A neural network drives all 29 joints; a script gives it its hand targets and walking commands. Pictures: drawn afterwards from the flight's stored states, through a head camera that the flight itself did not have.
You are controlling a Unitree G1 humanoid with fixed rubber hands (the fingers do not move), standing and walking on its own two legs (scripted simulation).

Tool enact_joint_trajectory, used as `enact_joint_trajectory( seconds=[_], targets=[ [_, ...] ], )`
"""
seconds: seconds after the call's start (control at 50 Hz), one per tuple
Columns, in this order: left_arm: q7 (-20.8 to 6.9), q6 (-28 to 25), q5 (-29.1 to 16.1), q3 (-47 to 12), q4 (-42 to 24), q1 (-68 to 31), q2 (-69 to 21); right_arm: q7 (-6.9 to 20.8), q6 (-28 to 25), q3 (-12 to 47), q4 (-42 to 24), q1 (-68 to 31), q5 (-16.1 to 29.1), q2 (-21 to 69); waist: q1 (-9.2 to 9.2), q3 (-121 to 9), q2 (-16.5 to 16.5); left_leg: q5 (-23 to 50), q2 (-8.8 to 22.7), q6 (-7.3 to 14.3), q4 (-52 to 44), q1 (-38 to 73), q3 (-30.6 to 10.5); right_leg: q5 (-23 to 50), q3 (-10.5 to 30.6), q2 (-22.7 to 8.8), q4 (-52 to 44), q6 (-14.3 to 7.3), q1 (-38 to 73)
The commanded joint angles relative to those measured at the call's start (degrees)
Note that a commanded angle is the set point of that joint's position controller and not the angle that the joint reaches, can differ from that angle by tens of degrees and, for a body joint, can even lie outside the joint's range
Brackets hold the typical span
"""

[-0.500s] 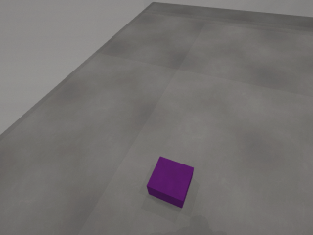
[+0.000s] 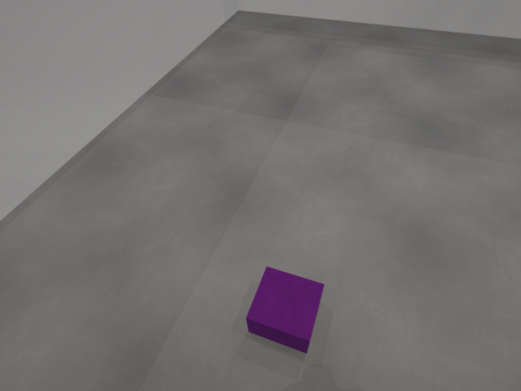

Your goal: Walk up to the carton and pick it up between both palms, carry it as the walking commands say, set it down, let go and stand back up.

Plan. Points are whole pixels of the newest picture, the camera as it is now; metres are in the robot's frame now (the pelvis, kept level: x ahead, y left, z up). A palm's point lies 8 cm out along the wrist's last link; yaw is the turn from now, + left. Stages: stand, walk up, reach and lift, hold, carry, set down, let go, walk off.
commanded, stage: walk up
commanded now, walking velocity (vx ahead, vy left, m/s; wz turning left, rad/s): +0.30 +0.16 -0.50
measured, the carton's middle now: (285, 308) +0.53 -0.05 -0.69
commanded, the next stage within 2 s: stand in 1.94 s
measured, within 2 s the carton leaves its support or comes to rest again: neither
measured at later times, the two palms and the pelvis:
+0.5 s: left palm out of the picture +0.17 +0.29 -0.13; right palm out of the picture +0.13 -0.20 -0.14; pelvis +0.12 +0.04 +0.00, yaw -10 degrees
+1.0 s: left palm (139, 301) +0.33 +0.28 -0.14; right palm (386, 367) +0.20 -0.19 -0.15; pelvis +0.21 +0.05 -0.01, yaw -15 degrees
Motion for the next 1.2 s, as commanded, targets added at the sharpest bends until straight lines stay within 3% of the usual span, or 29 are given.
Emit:
enact_joint_trajectory(
  seconds=[0.0, 0.08, 0.2, 0.26, 0.28, 0.3, 0.32, 0.34, 0.4, 0.48, 0.5, 0.52, 0.54, 0.56, 0.58, 0.6, 0.62, 0.66, 0.7, 0.76, 0.84, 0.88, 0.9, 0.92, 0.94, 0.96, 1.0, 1.04, 1.18],
  targets=[
    [1.10, -1.60, 2.30, 3.43, -2.26, 8.20, 13.87, 1.62, -2.06, -4.16, -10.10, -13.16, -3.65, -8.25, 6.39, 10.70, -9.18, -10.14, 5.00, -5.43, 25.47, -32.60, -11.00, -20.51, 39.66, -24.16, -32.01, -10.32, 9.52],
    [1.06, -3.89, 1.49, 2.98, -1.43, 7.80, 11.35, 2.64, -3.22, -4.00, -7.38, -11.14, -3.66, -8.15, 4.60, 5.16, -5.02, -1.67, 4.81, -6.38, 22.37, -23.27, -10.36, 1.97, 29.84, -17.76, -28.13, -7.07, 11.15],
    [0.38, -4.66, 1.25, 3.25, -2.23, 8.61, 11.47, 2.92, -3.45, -2.53, -8.49, -12.14, -2.61, -6.04, 4.34, 4.28, -8.15, -1.44, 3.23, -7.74, 8.52, -12.95, -5.96, 19.33, 21.30, -13.66, -22.67, -7.07, 8.72],
    [-0.12, -4.44, 0.30, 3.33, -3.33, 6.04, 12.02, 2.05, -4.86, -1.82, -6.99, -3.73, -1.71, -5.40, 0.81, -1.29, -8.72, 0.13, 0.84, -7.01, -8.08, 4.17, -2.53, 31.78, 16.44, -10.12, -12.61, -4.81, 5.93],
    [-0.32, -4.76, -0.16, 3.02, -4.17, 5.53, 11.01, 1.23, -5.37, -2.30, -4.14, 3.12, -1.51, -6.96, -1.88, -6.22, -5.72, 3.65, 0.74, -5.96, -12.32, 18.15, -1.85, 33.42, 13.80, -6.50, -5.24, -2.18, 1.22],
    [-0.52, -5.44, -0.62, 2.30, -5.59, 5.82, 7.63, 0.35, -5.76, -3.87, -1.71, 11.16, -1.92, -11.24, -5.04, -12.14, 3.45, 6.49, 9.56, -2.23, -12.05, 32.11, -9.85, 23.44, 10.39, -2.78, 8.92, 0.58, -8.70],
    [-0.41, -5.63, 0.30, 0.80, -8.11, 5.19, 3.04, -0.34, -5.91, -4.97, 0.00, 18.35, -2.84, -16.25, -7.43, -15.43, 19.16, 21.31, 23.24, 1.37, -9.94, 42.73, -21.70, -10.10, 5.69, 3.18, 24.12, 2.06, -24.62],
    [-0.24, -4.52, 1.59, 0.84, -9.48, 5.25, 3.51, -0.26, -5.51, -4.48, -0.30, 18.04, -2.76, -16.35, -5.44, -12.38, 16.81, 19.78, 28.37, 4.27, -10.34, 36.99, -27.27, -12.74, 6.93, 0.96, 31.90, 2.19, -27.58],
    [-2.08, -3.01, 1.89, 2.05, -10.15, -1.87, 5.79, -0.13, -4.64, -4.46, -4.18, 6.62, -2.14, -12.60, -2.82, 2.51, 11.24, -13.18, 21.77, 3.79, -19.74, 15.89, -20.79, -0.58, 6.51, -3.39, 30.31, 1.49, -26.09],
    [-2.57, -2.48, 1.64, 1.12, -10.94, -3.27, 2.97, -0.65, -4.59, -4.64, -4.18, 6.43, -2.56, -11.87, -2.57, 3.27, 13.81, 2.05, 17.73, 5.64, -19.22, 11.99, -10.05, 0.08, 1.45, -1.21, 17.76, 2.16, -16.49],
    [-2.34, -2.43, 1.23, 0.77, -11.16, -3.13, 2.77, -0.82, -4.08, -4.36, -4.68, 5.14, -2.63, -12.12, -1.73, 2.55, 14.50, 11.88, 16.04, 5.33, -15.90, 12.50, -6.26, 0.20, 0.94, -0.21, 13.92, 2.44, -13.43],
    [-1.47, -2.34, 0.98, 1.02, -11.05, -2.62, 2.73, -1.72, -2.66, -4.11, -4.47, 2.45, -2.07, -12.26, 0.33, 4.37, 14.54, 38.87, 14.70, 5.17, -6.12, 13.75, -1.73, -2.10, 1.38, 0.19, 9.90, 3.76, -12.56],
    [-0.78, -2.34, 0.59, 0.71, -10.45, 0.09, 2.45, -1.96, -1.67, -4.15, -4.57, 2.62, -1.65, -11.85, 1.33, 1.56, 14.30, 44.15, 13.47, 3.87, -0.68, 15.70, 0.94, 2.13, -0.35, 1.54, 4.26, 4.28, -9.95],
    [-0.33, -2.49, 0.50, 0.62, -9.40, 2.94, 3.04, -1.85, -0.94, -4.27, -4.78, 2.05, -1.45, -11.80, 2.99, 0.11, 12.50, 38.95, 11.69, 1.83, 4.75, 16.07, 2.74, 9.84, -1.70, 2.14, -3.89, 4.30, -7.24],
    [0.12, -2.83, 0.58, 1.59, -8.39, 5.82, 6.06, -1.54, -0.43, -4.31, -5.63, 1.17, -1.48, -11.38, 4.72, -2.08, 5.94, 27.09, 8.66, -1.33, 11.88, 10.72, 3.49, 29.64, 2.36, -0.42, -6.37, 2.68, -0.65],
    [0.67, -3.40, 1.05, 3.64, -8.32, 9.19, 13.68, -1.22, -0.43, -3.28, -8.27, 0.92, -1.18, -7.95, 6.64, -5.07, -11.43, 1.20, 2.42, -5.26, 22.46, -4.62, 2.02, 58.39, 20.10, -13.19, -7.23, -2.28, 9.98],
    [1.07, -3.29, 0.63, 3.72, -8.24, 11.71, 16.46, -1.24, 0.54, -2.70, -8.71, 2.05, -0.63, -5.32, 6.50, -6.55, -17.62, -22.82, 0.00, -5.62, 29.30, -12.79, -4.82, 76.51, 31.62, -22.45, -9.42, -7.11, 15.02],
    [1.20, -2.92, 1.02, 2.91, -8.22, 9.07, 14.03, -0.95, 1.66, -3.58, -9.78, -0.79, -0.68, -6.89, 5.67, -2.34, -8.53, -17.82, 2.40, -5.36, 33.69, -13.38, -10.35, 68.12, 29.69, -19.00, -11.05, -7.62, 10.48],
    [1.60, -3.06, 0.83, 2.33, -8.94, 5.45, 11.35, -0.27, 1.63, -3.43, -9.56, -0.87, -0.95, -7.22, 4.82, -1.23, -9.67, -12.61, 2.59, -5.42, 32.33, -15.22, -10.22, 66.38, 25.92, -16.23, -10.71, -6.10, 12.24],
    [1.38, -3.69, 0.58, 2.68, -10.28, 2.96, 10.29, -0.80, 1.61, -3.48, -8.80, -0.90, -0.14, -7.05, 4.34, -5.42, -12.07, -11.57, 2.08, -5.29, 29.02, -11.47, -10.05, 78.49, 21.20, -13.98, -7.44, -7.07, 12.66],
    [1.02, -2.35, 0.50, 2.77, -11.09, -3.03, 10.05, -1.00, 0.67, -3.01, -9.08, 0.41, 0.90, -6.24, 1.04, -5.03, -13.52, -10.48, -0.02, -4.95, 13.89, -1.49, -6.42, 67.71, 15.48, -8.81, -5.81, -6.04, 4.87],
    [0.72, -1.18, -0.02, 2.82, -10.99, -5.15, 10.29, -1.27, -0.52, -2.73, -8.22, 3.28, 1.10, -6.49, -1.15, -6.12, -14.13, -2.40, -1.56, -4.71, 1.23, 6.68, -3.05, 52.97, 13.79, -5.44, -3.46, -3.86, 1.82],
    [0.52, -1.04, -0.44, 2.71, -11.15, -4.58, 9.84, -1.57, -1.18, -3.03, -7.60, 5.57, 0.77, -8.23, -2.41, -7.65, -9.54, 8.47, 1.46, -3.86, -6.27, 13.39, -4.79, 43.22, 12.99, -4.22, -0.87, -1.32, -1.29],
    [0.43, -1.25, -0.47, 1.94, -12.07, -2.47, 7.09, -1.91, -1.99, -4.09, -6.80, 8.64, -0.17, -12.80, -3.30, -11.24, 3.87, 26.03, 12.73, -0.87, -7.60, 20.37, -14.85, 26.76, 8.73, 0.50, 8.41, 2.06, -7.61],
    [0.35, -1.03, 0.26, 0.66, -13.78, -3.35, 3.61, -2.06, -2.38, -4.81, -6.40, 11.16, -0.84, -16.76, -4.07, -10.91, 19.66, 49.77, 26.51, 5.49, -7.18, 25.20, -26.96, -9.58, 5.05, 4.93, 19.94, 4.33, -20.48],
    [0.54, 0.08, 0.87, 0.85, -14.08, -3.86, 4.39, -1.92, -2.51, -4.48, -6.81, 10.46, -1.31, -16.67, -3.50, -8.95, 15.94, 54.03, 29.19, 10.36, -5.80, 19.74, -25.88, -13.81, 8.19, 2.72, 28.50, 4.46, -19.33],
    [0.03, 0.80, 0.83, 1.26, -13.57, -5.72, 5.23, -2.22, -2.07, -3.87, -7.87, 4.55, -0.65, -13.49, -2.17, -2.85, 11.51, 46.12, 25.04, 10.60, -6.46, 12.91, -17.90, -10.80, 7.47, 3.18, 34.91, 4.62, -19.52],
    [-0.73, 0.95, 0.97, 1.56, -12.91, -6.24, 5.44, -2.48, -2.41, -3.73, -9.04, 1.57, -0.55, -12.02, -1.15, -1.52, 11.99, 51.84, 20.03, 9.00, -4.57, 13.04, -12.07, -7.31, 6.73, 2.51, 32.62, 4.94, -18.28],
    [-0.90, 0.27, 0.07, 1.48, -13.05, -7.01, 4.15, -2.29, -1.56, -4.79, -5.59, 4.09, -1.43, -13.95, -2.61, -4.77, 16.38, 50.15, 19.32, 7.81, 0.56, 15.93, -10.77, -4.69, 2.74, 3.87, 7.74, 5.33, -9.44]
  ],
)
